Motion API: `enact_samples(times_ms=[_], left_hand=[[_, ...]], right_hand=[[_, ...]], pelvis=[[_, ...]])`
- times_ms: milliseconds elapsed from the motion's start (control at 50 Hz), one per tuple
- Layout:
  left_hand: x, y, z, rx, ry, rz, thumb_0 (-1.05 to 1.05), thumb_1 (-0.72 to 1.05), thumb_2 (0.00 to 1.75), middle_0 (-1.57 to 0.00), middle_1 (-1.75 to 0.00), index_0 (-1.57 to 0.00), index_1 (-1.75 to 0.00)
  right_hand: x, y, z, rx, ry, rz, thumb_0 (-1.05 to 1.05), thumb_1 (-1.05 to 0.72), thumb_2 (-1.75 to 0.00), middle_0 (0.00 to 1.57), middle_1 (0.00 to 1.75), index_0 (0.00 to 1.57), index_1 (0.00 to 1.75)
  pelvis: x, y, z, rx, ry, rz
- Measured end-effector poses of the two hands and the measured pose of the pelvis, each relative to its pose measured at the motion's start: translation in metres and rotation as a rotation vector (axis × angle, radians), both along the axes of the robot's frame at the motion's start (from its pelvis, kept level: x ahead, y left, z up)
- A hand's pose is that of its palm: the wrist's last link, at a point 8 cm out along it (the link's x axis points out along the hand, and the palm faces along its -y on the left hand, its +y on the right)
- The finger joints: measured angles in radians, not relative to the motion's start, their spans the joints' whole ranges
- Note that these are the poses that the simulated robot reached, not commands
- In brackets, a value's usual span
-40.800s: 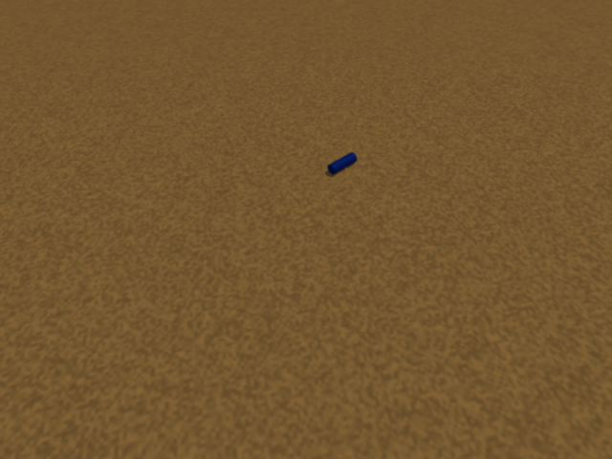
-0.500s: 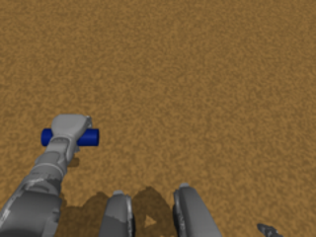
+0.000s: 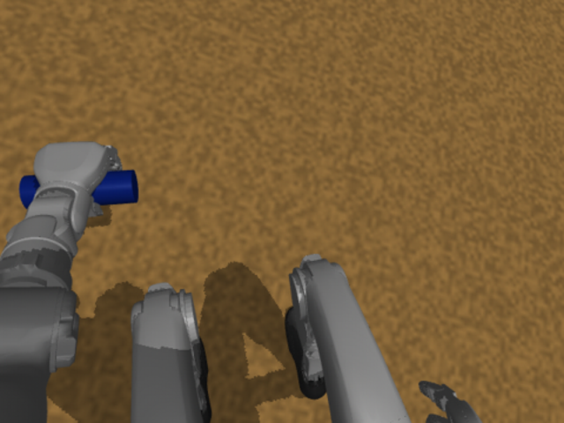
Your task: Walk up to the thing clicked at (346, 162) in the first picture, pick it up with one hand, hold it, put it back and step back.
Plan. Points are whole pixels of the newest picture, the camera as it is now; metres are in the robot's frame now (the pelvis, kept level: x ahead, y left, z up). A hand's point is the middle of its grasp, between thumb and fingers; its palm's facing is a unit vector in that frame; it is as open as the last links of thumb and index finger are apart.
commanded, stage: crouch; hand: left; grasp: from above
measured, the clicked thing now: (83, 189) +0.48 +0.23 -0.19
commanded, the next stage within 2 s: lower in 0.94 s
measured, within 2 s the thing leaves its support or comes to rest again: neither
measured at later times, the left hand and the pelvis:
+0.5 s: hand (105, 185) +0.50 +0.22 -0.26, palm faces -0.49 -0.01 -0.87, open 8.3 cm; pelvis -0.01 -0.01 -0.08, yaw -3 degrees
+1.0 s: hand (108, 182) +0.52 +0.22 -0.30, palm faces -0.48 +0.00 -0.88, open 8.3 cm; pelvis -0.01 +0.00 -0.12, yaw -5 degrees
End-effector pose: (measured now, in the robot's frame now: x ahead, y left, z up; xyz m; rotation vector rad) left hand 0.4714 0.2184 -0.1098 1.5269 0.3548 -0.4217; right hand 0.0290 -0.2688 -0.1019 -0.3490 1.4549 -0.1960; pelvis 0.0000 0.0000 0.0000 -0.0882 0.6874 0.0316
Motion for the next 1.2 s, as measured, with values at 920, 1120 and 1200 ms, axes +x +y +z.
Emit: enact_samples(times_ms=[920, 1120, 1200], left_hand=[[0.054, 0.003, -0.129, 0.029, -0.006, 0.047, 0.00, 0.24, 0.32, -0.84, -0.44, -0.85, -0.40], [0.057, 0.004, -0.146, 0.026, 0.014, 0.041, 0.00, 0.24, 0.30, -0.85, -0.44, -0.86, -0.39], [0.056, 0.004, -0.155, 0.013, 0.026, 0.043, 0.00, 0.23, 0.31, -0.86, -0.43, -0.86, -0.39]], right_hand=[[-0.055, 0.006, -0.096, 0.032, 0.128, 0.014, 0.00, -0.92, -0.90, 0.21, 0.30, 0.21, 0.29], [-0.049, 0.005, -0.100, 0.038, 0.146, 0.035, 0.00, -0.92, -0.91, 0.21, 0.30, 0.21, 0.29], [-0.048, 0.004, -0.100, 0.030, 0.152, 0.047, 0.00, -0.92, -0.91, 0.21, 0.30, 0.21, 0.30]], pelvis=[[-0.012, -0.003, -0.121, -0.053, -0.059, -0.045], [-0.009, -0.003, -0.127, -0.063, -0.066, -0.050], [-0.009, -0.002, -0.130, -0.070, -0.073, -0.052]])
